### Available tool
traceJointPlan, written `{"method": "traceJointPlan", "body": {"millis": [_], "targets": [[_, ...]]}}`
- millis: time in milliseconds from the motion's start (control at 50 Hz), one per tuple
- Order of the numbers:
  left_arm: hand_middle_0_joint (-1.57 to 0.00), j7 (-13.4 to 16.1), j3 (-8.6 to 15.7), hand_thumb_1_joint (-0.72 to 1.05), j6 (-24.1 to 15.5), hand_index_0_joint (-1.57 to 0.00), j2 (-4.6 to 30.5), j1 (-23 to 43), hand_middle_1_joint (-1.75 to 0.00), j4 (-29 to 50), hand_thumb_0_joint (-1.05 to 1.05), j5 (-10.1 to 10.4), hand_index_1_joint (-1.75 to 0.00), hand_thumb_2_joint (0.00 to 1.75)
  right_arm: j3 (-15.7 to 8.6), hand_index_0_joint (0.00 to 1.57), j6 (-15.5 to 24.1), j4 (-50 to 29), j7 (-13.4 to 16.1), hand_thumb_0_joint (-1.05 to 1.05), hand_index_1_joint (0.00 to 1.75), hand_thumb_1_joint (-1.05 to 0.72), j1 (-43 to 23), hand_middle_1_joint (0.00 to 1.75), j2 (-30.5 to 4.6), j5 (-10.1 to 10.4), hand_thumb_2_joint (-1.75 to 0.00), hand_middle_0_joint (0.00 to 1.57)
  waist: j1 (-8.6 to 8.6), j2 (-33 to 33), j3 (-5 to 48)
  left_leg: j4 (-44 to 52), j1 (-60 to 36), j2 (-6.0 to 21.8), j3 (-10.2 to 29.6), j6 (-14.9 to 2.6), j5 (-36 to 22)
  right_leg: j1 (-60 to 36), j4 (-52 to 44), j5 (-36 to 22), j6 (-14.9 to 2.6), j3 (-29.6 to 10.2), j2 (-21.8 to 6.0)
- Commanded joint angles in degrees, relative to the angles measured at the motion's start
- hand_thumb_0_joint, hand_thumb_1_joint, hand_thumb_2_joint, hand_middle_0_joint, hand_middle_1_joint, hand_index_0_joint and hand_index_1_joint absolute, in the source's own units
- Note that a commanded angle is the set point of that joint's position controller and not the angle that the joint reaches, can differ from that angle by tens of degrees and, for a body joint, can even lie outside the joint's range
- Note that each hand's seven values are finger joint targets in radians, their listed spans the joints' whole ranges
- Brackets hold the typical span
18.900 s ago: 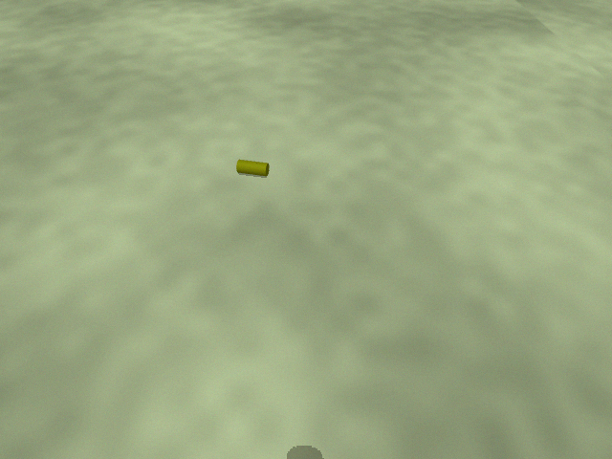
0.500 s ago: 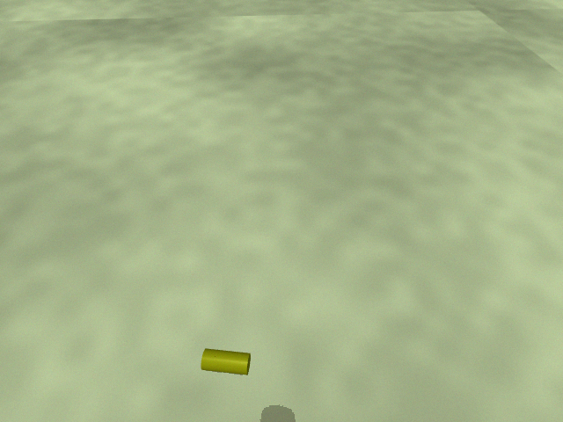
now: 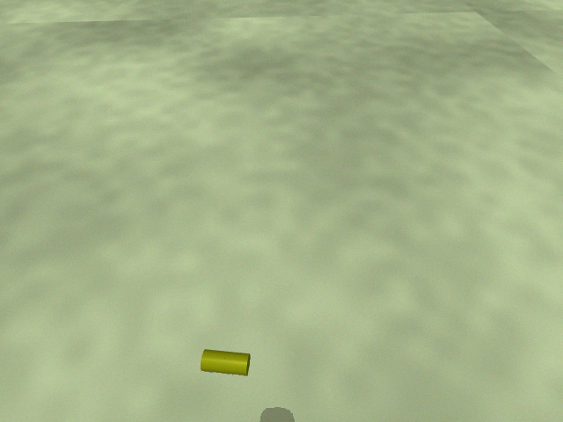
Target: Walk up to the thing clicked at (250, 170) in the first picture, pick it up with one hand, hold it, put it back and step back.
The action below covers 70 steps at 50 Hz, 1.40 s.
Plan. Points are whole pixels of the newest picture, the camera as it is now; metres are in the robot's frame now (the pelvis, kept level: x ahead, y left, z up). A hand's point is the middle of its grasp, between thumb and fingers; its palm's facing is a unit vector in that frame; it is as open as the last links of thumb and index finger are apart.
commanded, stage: stand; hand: left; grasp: from above
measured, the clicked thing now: (225, 362) +0.44 +0.24 -0.75
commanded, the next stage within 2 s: rise first in 0.26 s
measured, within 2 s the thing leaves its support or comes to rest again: neither
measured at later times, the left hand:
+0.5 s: hand out of the picture +0.11 +0.25 -0.16, palm faces +0.03 -0.94 -0.33, open 7.9 cm
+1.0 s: hand out of the picture +0.15 +0.27 -0.22, palm faces -0.13 -0.90 -0.42, open 13.9 cm
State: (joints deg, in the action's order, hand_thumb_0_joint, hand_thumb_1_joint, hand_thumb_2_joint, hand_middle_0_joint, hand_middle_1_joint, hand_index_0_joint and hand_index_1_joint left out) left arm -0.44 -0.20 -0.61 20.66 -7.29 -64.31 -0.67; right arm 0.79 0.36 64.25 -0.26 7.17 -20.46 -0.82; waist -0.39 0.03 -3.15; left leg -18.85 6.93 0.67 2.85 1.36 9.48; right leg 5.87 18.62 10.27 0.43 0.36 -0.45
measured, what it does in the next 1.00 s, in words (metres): lowers itself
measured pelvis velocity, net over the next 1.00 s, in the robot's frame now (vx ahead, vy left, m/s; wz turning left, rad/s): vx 0.00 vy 0.02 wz -0.03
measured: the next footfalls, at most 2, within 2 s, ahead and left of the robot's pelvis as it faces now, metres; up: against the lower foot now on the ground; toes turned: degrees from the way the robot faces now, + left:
none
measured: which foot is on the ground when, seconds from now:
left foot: down 0.00-1.00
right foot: down 0.00-1.00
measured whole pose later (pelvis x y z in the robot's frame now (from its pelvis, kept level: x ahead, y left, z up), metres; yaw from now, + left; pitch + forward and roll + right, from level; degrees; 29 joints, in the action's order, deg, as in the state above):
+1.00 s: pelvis +0.00 +0.02 -0.07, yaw -2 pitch +15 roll -2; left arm 0.6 7.8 9.2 17.7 -9.3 -35.7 -12.2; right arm -1.9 6.8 34.9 1.3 12.2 -14.2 0.1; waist 0.9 -0.8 4.9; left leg -58.8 45.7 0.6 1.7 0.0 27.9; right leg 44.1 56.2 27.0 1.9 -1.2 0.2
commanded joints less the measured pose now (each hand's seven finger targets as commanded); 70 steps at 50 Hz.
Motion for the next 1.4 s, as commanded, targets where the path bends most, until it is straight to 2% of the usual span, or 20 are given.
{"method": "traceJointPlan", "body": {"millis": [0,120,340,360,380,400,420,460,480,500,540,580,620,700,780,840,920,1040,1180,1380], "targets": [[-0.2,0.74,2.48,0.9,-1.23,-0.2,12.48,1.86,-0.3,3.6,0.0,0.25,-0.3,0.9,-2.68,0.2,1.37,-3.19,0.7,0.0,0.3,-0.9,-2.43,0.3,-12.43,0.33,-0.9,0.2,0.19,0.7,4.61,2.41,-1.32,5.98,4.14,-2.09,-7.48,-0.54,-2.92,-6.38,-1.69,-5.23,-7.02],[-0.2,0.75,2.6,0.9,-0.96,-0.2,12.56,2.06,-0.3,3.51,0.0,0.2,-0.3,0.9,-2.62,0.2,1.24,-3.08,0.75,0.0,0.3,-0.9,-2.22,0.3,-12.02,0.29,-0.9,0.2,0.2,0.28,2.62,3.51,0.4,5.78,4.4,-2.06,-3.96,0.65,-3.33,-2.06,-1.78,-5.25,-6.65],[-0.16,0.8,2.44,0.83,-1.15,-0.17,12.25,1.63,-0.38,3.5,0.0,0.11,-0.38,0.91,-2.77,0.2,1.31,-3.13,0.69,0.0,0.3,-0.91,-2.42,0.3,-12.41,0.33,-0.91,0.2,0.12,0.11,4.17,2.78,-0.93,6.0,4.47,-2.23,-6.16,-0.02,-3.1,-4.16,-1.59,-5.26,-6.96],[-0.19,1.7,3.03,0.75,-6.8,-0.18,3.21,21.74,-0.46,23.61,0.0,3.32,-0.46,0.92,-0.4,0.2,4.72,-20.09,1.97,0.0,0.3,-0.99,-2.77,0.3,-2.79,4.3,-0.92,0.2,7.11,2.71,1.71,-1.75,5.57,-1.82,-4.81,-1.84,3.08,12.84,0.68,-0.35,-0.67,-1.05,-0.3],[-0.19,2.16,4.21,0.67,-6.86,-0.18,6.51,29.04,-0.54,23.75,0.0,3.21,-0.54,0.91,-0.75,0.2,4.91,-16.89,2.58,0.0,0.3,-0.92,-0.48,0.3,-4.52,4.23,-0.91,0.2,5.46,0.56,3.53,-2.25,5.32,-2.04,-4.42,-2.0,5.22,10.59,1.17,2.22,-0.51,0.04,-0.05],[-0.18,2.44,6.25,0.59,-4.02,-0.16,8.87,16.69,-0.62,9.53,0.0,2.35,-0.62,0.93,-0.92,0.2,4.32,-14.59,2.9,0.0,0.3,-0.91,1.91,0.3,-5.33,4.22,-0.9,0.2,4.63,-1.75,1.24,-2.72,7.56,-2.57,-4.47,-2.23,6.66,11.6,1.05,5.05,-0.79,0.56,0.28],[-0.14,1.59,7.1,0.51,-2.93,-0.14,8.69,12.06,-0.7,5.42,0.0,1.9,-0.7,0.93,-1.9,0.2,3.71,-16.31,2.88,0.0,0.3,-0.89,2.51,0.3,-5.66,4.2,-0.9,0.2,2.81,-3.49,0.71,-4.88,9.66,-1.99,-4.55,-2.29,5.77,12.53,2.84,5.61,-0.96,1.24,0.68],[-0.1,1.0,9.54,0.35,-3.58,-0.12,14.67,19.82,-0.86,10.3,0.0,-0.28,-0.86,0.92,-3.64,0.2,4.3,-18.31,3.79,0.0,0.3,-0.9,3.7,0.3,-6.02,3.35,-0.9,0.2,2.38,-3.38,9.69,-8.54,9.51,-1.92,-4.25,-2.54,2.51,11.98,6.71,1.23,-0.6,0.65,0.33],[-0.08,0.4,10.81,0.27,-3.13,-0.11,15.19,15.84,-0.94,9.5,0.0,-1.25,-0.91,0.9,-4.16,0.2,4.77,-19.82,3.73,0.0,0.3,-0.87,3.89,0.3,-5.74,3.05,-0.89,0.2,1.51,-0.49,12.37,-9.6,10.67,-2.13,-4.07,-2.1,0.91,11.39,8.84,-0.77,-0.86,0.65,0.29],[-0.08,-0.14,10.87,0.19,-2.24,-0.12,13.43,11.2,-0.99,5.02,0.0,-2.76,-0.95,0.9,-4.61,0.2,4.65,-20.16,3.41,0.0,0.3,-0.92,5.44,0.3,-5.48,2.56,-0.9,0.2,1.51,-1.08,13.1,-12.0,13.19,-2.17,-3.8,-2.09,0.47,13.41,11.22,-1.62,-0.89,0.48,0.29],[-0.04,-0.89,12.53,0.03,-0.76,-0.08,11.8,5.16,-1.05,4.58,0.0,-5.33,-1.02,0.95,-5.66,0.2,4.88,-22.61,2.58,0.0,0.3,-0.93,5.92,0.3,-4.63,1.62,-0.9,0.2,-1.23,0.27,17.1,-14.88,15.22,-2.63,-3.97,-1.75,-1.94,12.32,14.24,-2.83,-1.26,0.46,0.42],[-0.03,-0.19,13.09,-0.13,0.91,-0.06,12.02,5.73,-1.09,11.74,0.0,-6.21,-1.06,0.96,-5.81,0.2,5.07,-26.11,2.41,0.0,0.3,-0.91,5.49,0.3,-4.2,1.71,-0.9,0.2,-2.21,5.58,19.47,-14.38,14.44,-2.72,-4.17,-1.13,-1.95,12.27,14.63,-1.92,-1.67,0.33,0.8],[-0.05,0.43,10.74,-0.29,4.44,-0.08,8.78,5.43,-1.11,13.13,0.0,-6.95,-1.07,0.94,-5.34,0.2,5.05,-28.66,2.31,0.0,0.3,-0.9,4.23,0.3,-3.92,2.13,-0.9,0.2,-0.81,3.73,16.47,-14.38,15.85,-2.19,-3.53,-0.99,-0.92,14.67,14.44,-0.37,-1.62,1.08,1.24],[-0.08,1.12,9.84,-0.54,9.3,-0.09,8.04,7.0,-1.08,17.45,0.0,-7.95,-1.07,0.97,-5.47,0.2,5.65,-32.07,1.94,0.0,0.3,-0.91,3.03,0.3,-3.58,2.36,-0.9,0.2,0.36,0.41,13.26,-18.32,21.47,-1.37,-3.01,-1.23,3.35,21.13,17.58,4.68,-1.44,1.65,1.76],[-0.08,1.63,11.16,-0.56,9.51,-0.08,7.94,6.88,-1.07,23.07,0.0,-9.1,-1.07,0.97,-5.9,0.2,7.4,-33.68,1.71,0.0,0.3,-0.91,5.14,0.3,-3.21,2.04,-0.9,0.2,1.24,-0.48,15.52,-24.3,25.93,-0.94,-2.64,-1.55,4.99,26.56,23.42,6.19,-1.26,1.67,1.92],[-0.07,1.87,12.15,-0.57,7.97,-0.07,8.45,4.22,-1.07,31.42,0.0,-10.25,-1.07,0.99,-6.16,0.2,8.6,-35.17,1.7,0.0,0.3,-0.89,5.95,0.3,-2.52,1.73,-0.9,0.2,0.96,3.17,21.05,-28.48,25.65,-0.67,-2.69,-1.26,0.63,28.77,28.71,2.49,-1.49,1.12,1.68],[-0.07,2.08,12.24,-0.59,8.2,-0.06,8.6,-1.37,-1.06,37.32,0.0,-12.07,-1.08,1.01,-6.48,0.2,9.29,-36.29,2.15,0.0,0.3,-0.91,6.12,0.3,-2.44,1.36,-0.9,0.2,1.21,5.28,24.14,-32.16,26.04,0.04,-2.02,-0.91,-3.97,32.19,33.01,0.48,-1.68,1.14,1.64],[-0.09,1.95,10.58,-0.6,11.08,-0.08,6.6,-6.41,-1.05,44.67,0.0,-12.64,-1.06,0.99,-6.27,0.2,9.61,-38.35,1.84,0.0,0.3,-0.93,5.27,0.3,-2.4,1.11,-0.91,0.2,1.73,6.23,23.99,-34.99,29.52,1.06,-0.17,-0.68,-3.31,37.03,36.85,2.74,-1.77,1.66,1.76],[-0.08,2.36,10.95,-0.57,12.97,-0.09,6.77,-10.21,-1.06,48.6,0.0,-13.57,-1.05,0.94,-5.93,0.2,10.45,-40.34,1.92,0.0,0.3,-0.94,4.75,0.3,-1.95,1.19,-0.91,0.2,2.06,4.41,25.84,-40.51,34.39,0.83,-0.19,-1.19,-4.27,41.11,41.09,2.33,-1.76,2.07,1.87],[-0.09,2.52,11.95,-0.58,12.83,-0.09,7.59,-15.42,-1.05,53.33,0.0,-15.51,-1.04,0.95,-5.96,0.2,11.2,-42.34,1.26,0.0,0.3,-0.94,4.02,0.3,-1.41,1.42,-0.91,0.2,1.24,3.69,29.03,-46.88,41.89,-0.54,-1.08,-1.77,1.03,44.45,45.94,3.55,-1.73,1.83,1.99]]}}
